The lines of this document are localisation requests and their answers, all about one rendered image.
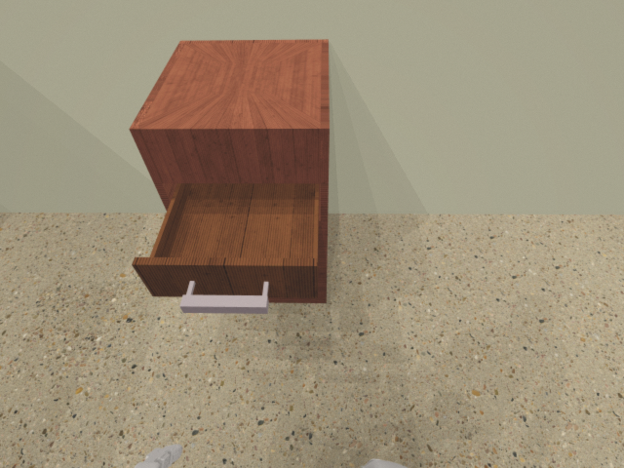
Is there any drawer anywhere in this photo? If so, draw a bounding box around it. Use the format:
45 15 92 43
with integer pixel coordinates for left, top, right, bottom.
132 183 320 298

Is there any cabinet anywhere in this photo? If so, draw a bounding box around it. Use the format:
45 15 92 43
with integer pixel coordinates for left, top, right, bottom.
129 39 330 303

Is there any left robot hand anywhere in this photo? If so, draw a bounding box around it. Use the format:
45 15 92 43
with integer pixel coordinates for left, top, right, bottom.
135 444 182 468

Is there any handle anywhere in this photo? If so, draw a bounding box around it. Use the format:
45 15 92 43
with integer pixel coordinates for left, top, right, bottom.
179 281 269 314

